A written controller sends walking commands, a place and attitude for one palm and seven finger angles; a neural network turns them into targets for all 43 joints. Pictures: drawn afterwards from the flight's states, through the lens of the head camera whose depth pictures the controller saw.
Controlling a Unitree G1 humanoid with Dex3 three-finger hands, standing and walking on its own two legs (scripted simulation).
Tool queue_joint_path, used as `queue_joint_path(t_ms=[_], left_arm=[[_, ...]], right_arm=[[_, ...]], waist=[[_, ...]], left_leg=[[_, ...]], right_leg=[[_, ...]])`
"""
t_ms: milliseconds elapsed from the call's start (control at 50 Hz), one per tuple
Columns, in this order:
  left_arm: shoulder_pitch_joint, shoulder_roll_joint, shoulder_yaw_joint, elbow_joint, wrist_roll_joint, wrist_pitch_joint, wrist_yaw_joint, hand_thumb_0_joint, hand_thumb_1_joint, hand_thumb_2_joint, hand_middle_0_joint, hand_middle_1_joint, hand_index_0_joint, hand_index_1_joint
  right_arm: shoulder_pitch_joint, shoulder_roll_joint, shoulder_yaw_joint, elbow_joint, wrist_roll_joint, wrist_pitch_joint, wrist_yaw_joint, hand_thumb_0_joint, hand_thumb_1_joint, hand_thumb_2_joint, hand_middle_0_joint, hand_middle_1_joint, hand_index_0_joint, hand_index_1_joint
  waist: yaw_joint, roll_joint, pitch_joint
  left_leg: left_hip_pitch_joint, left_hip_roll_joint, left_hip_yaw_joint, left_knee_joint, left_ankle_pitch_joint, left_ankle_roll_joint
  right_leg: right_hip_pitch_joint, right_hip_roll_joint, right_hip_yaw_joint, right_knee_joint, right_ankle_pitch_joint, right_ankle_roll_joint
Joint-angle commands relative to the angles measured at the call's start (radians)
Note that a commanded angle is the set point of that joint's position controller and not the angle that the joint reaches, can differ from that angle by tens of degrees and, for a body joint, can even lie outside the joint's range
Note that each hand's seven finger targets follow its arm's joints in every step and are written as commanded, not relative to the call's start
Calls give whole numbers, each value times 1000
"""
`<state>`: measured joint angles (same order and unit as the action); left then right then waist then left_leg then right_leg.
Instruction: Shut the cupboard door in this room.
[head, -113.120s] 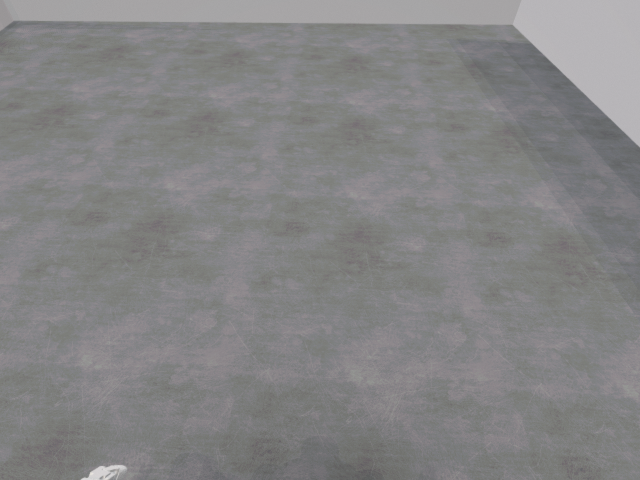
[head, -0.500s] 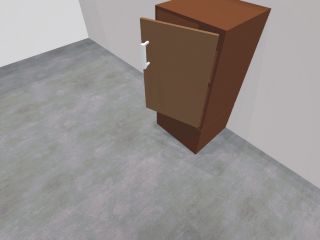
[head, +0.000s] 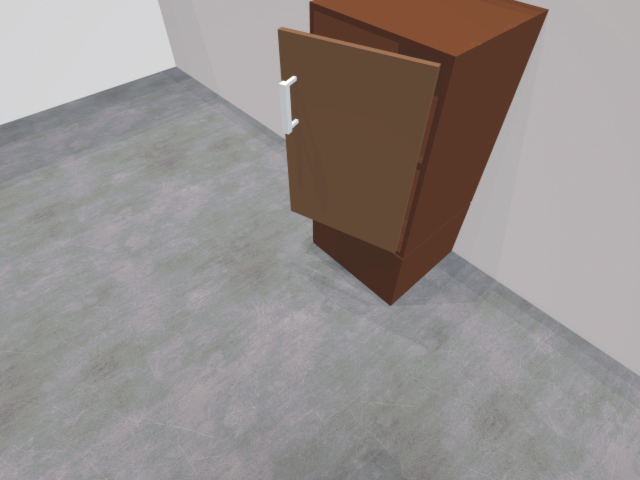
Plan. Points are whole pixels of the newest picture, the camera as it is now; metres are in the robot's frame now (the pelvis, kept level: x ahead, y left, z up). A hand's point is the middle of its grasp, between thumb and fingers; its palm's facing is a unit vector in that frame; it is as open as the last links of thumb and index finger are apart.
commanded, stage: look to check the result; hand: left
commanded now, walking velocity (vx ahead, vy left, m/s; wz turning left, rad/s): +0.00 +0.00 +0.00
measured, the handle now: (290, 105) +0.98 +0.13 -0.04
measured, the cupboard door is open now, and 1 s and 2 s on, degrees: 17 17 17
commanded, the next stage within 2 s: walk to a spot facing it in 0.30 s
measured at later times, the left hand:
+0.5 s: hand out of the picture +0.06 +0.20 -0.17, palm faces +0.01 -0.96 -0.26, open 7.3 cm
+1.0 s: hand out of the picture +0.01 +0.24 -0.19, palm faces +0.30 -0.92 -0.25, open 7.4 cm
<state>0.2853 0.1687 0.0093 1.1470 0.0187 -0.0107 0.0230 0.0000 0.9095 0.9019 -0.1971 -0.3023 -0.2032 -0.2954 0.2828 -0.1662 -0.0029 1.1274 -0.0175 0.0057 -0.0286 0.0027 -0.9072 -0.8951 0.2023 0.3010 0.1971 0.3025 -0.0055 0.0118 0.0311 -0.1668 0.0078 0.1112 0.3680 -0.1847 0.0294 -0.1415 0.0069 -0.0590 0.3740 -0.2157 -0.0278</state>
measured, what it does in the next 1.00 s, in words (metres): lifts its right foot, turning left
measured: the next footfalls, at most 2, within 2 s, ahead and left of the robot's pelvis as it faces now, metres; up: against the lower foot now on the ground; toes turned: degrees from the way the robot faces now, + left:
right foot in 1.20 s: +0.09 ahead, -0.11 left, +0.00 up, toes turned +26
left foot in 1.54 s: -0.04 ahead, +0.13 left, +0.00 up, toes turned +46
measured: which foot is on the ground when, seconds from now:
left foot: down 0.00-1.00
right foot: down 0.00-0.84, up 0.86-1.00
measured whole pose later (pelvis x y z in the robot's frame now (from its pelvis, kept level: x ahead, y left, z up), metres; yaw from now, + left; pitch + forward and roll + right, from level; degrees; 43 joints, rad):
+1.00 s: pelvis +0.00 +0.02 -0.02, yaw +18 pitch +1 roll -1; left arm 0.17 0.23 0.07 0.94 0.03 0.06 0.01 0.00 0.91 0.90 -0.20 -0.30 -0.20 -0.30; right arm 0.22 -0.19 -0.04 0.94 -0.04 0.04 0.00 0.00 -0.91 -0.89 0.20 0.30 0.20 0.30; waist -0.02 -0.01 0.10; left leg -0.37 -0.02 -0.01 0.58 -0.24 0.03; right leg -0.45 -0.05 -0.03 1.04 -0.46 0.04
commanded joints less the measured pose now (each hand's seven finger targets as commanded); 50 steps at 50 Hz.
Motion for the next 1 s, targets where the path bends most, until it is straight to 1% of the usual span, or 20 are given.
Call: queue_joint_path(t_ms=[0,160,400,480,500,560,620,640,660,700,740,760,780,800,820,840,860,880,920,980], left_arm=[[30,132,22,-31,-6,-14,10,0,900,900,-200,-300,-200,-300],[-11,178,26,-39,-5,-21,7,0,900,900,-200,-300,-200,-300],[-72,222,31,-50,-7,-24,2,0,900,900,-200,-300,-200,-300],[-37,162,27,-54,-9,-3,11,0,900,900,-200,-300,-200,-300],[-31,174,32,-64,-9,2,13,0,900,900,-200,-300,-200,-300],[-14,209,58,-94,-4,10,18,0,900,900,-200,-300,-200,-300],[-4,224,76,-134,5,15,22,0,900,900,-200,-300,-200,-300],[-11,220,80,-151,11,16,23,0,900,900,-200,-300,-200,-300],[-27,219,85,-167,14,16,25,0,900,900,-200,-300,-200,-300],[-60,235,94,-199,15,14,23,0,900,900,-200,-300,-200,-300],[-67,240,99,-216,12,15,19,0,900,900,-200,-300,-200,-300],[-76,233,99,-222,10,17,16,0,900,900,-200,-300,-200,-300],[-67,228,97,-230,3,23,11,0,900,900,-200,-300,-200,-300],[-30,177,94,-252,-3,32,6,0,900,900,-200,-300,-200,-300],[-84,145,78,-300,-1,36,7,0,900,900,-200,-300,-200,-300],[-138,152,81,-328,6,43,9,0,900,900,-200,-300,-200,-300],[-165,144,83,-327,7,43,9,0,900,900,-200,-300,-200,-300],[-163,149,89,-322,8,40,4,0,900,900,-200,-300,-200,-300],[-127,139,87,-311,5,35,-5,0,900,900,-200,-300,-200,-300],[-123,129,82,-317,2,32,-7,0,900,900,-200,-300,-200,-300]], right_arm=[[28,-135,-22,-30,4,-17,-9,0,-900,-900,200,300,200,300],[-18,-179,-27,-35,5,-18,-6,0,-900,-900,200,300,200,300],[-77,-225,-26,-40,2,-21,-4,0,-900,-900,200,300,200,300],[-44,-141,-12,-44,1,-1,2,0,-900,-900,200,300,200,300],[-39,-147,-14,-52,1,3,3,0,-900,-900,200,300,200,300],[-47,-148,-29,-87,3,15,6,0,-900,-900,200,300,200,300],[-81,-139,-49,-135,0,36,8,0,-900,-900,200,300,200,300],[-95,-133,-57,-150,2,41,9,0,-900,-900,200,300,200,300],[-95,-130,-58,-169,5,42,13,0,-900,-900,200,300,200,300],[-91,-107,-57,-189,7,42,23,0,-900,-900,200,300,200,300],[-65,-96,-57,-199,4,41,30,0,-900,-900,200,300,200,300],[-36,-100,-60,-199,1,38,34,0,-900,-900,200,300,200,300],[13,-125,-65,-192,-4,35,37,0,-900,-900,200,300,200,300],[53,-210,-83,-199,-14,27,34,0,-900,-900,200,300,200,300],[106,-286,-105,-195,-19,28,25,0,-900,-900,200,300,200,300],[125,-300,-110,-191,-23,28,16,0,-900,-900,200,300,200,300],[86,-286,-105,-204,-23,21,11,0,-900,-900,200,300,200,300],[40,-266,-99,-223,-22,18,7,0,-900,-900,200,300,200,300],[-17,-242,-91,-240,-20,11,2,0,-900,-900,200,300,200,300],[-7,-254,-96,-240,-19,11,2,0,-900,-900,200,300,200,300]], waist=[[-5,-10,27],[-5,-26,11],[-4,4,-5],[0,-19,-5],[3,-18,-13],[15,-84,-29],[36,-167,7],[35,-151,27],[25,-120,29],[7,-109,17],[-7,-118,5],[-21,-106,2],[-42,-28,-21],[-49,229,-47],[-86,335,-47],[-97,200,-54],[-73,189,-49],[-61,175,-35],[-29,124,-49],[-32,99,-99]], left_leg=[[28,116,-131,-74,56,7],[53,122,-132,-73,96,5],[67,127,-137,-85,124,-3],[13,111,-136,-27,176,-18],[-11,103,-138,-3,184,-20],[-97,58,-109,129,154,-33],[-253,28,-88,473,-285,-47],[-289,36,-98,579,-344,-48],[-304,48,-109,606,-368,-49],[-279,74,-102,516,-346,-57],[-201,61,-49,377,-227,-60],[-129,54,-34,267,-129,-56],[-22,55,-48,161,36,-41],[51,231,-339,54,307,49],[29,402,-579,-50,405,184],[-34,397,-598,-74,164,207],[-52,358,-602,-75,85,190],[-88,329,-563,-80,40,170],[-61,254,-466,-52,97,139],[3,222,-446,-32,184,141]], right_leg=[[-53,-111,121,-88,75,-23],[-31,-117,124,-100,129,-25],[10,-130,124,-118,175,-25],[22,-154,76,-46,223,-7],[35,-163,71,-27,237,-9],[75,-236,89,-1,334,-57],[79,-384,143,-34,466,-181],[63,-412,141,-34,491,-208],[61,-420,124,-13,526,-211],[57,-404,47,39,533,-175],[11,-377,-10,88,459,-126],[-30,-350,-52,145,392,-84],[-107,-313,-102,240,287,-29],[-264,-188,-153,428,-36,57],[-362,-87,-85,625,-479,81],[-370,-82,19,742,-439,61],[-418,-91,56,781,-371,59],[-421,-95,75,795,-303,64],[-405,-83,70,727,-227,76],[-365,-52,60,604,-228,83]])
